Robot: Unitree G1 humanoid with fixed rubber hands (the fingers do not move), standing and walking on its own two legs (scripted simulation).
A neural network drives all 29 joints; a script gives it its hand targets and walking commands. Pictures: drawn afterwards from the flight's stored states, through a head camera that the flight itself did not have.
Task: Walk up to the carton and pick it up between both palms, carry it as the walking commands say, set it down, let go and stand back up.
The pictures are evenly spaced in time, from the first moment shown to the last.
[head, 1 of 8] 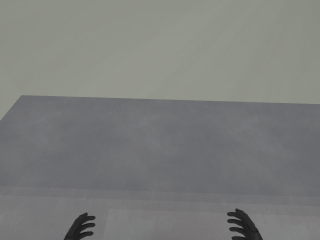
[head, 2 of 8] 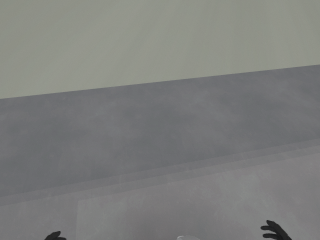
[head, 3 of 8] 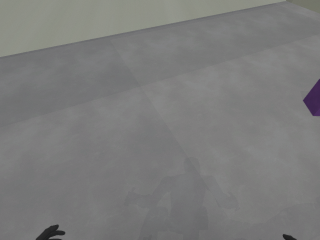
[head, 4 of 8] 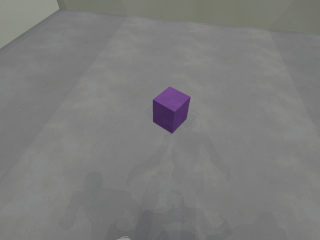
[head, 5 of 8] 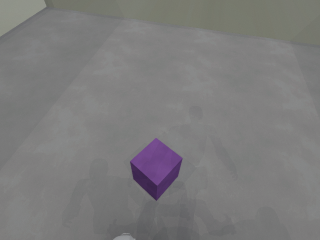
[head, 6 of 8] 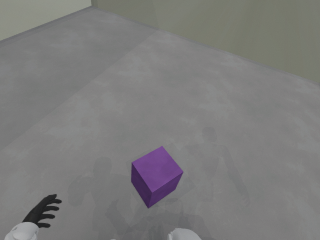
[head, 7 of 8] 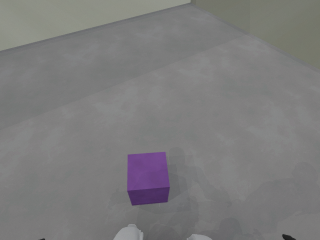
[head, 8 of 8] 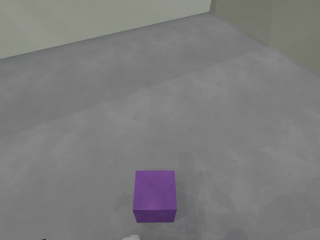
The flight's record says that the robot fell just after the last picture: no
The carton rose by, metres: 0.00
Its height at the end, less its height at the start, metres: +0.00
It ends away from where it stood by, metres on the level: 0.00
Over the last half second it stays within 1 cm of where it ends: yes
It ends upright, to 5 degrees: yes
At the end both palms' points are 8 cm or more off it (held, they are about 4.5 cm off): yes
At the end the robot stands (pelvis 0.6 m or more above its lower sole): yes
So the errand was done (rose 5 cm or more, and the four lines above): no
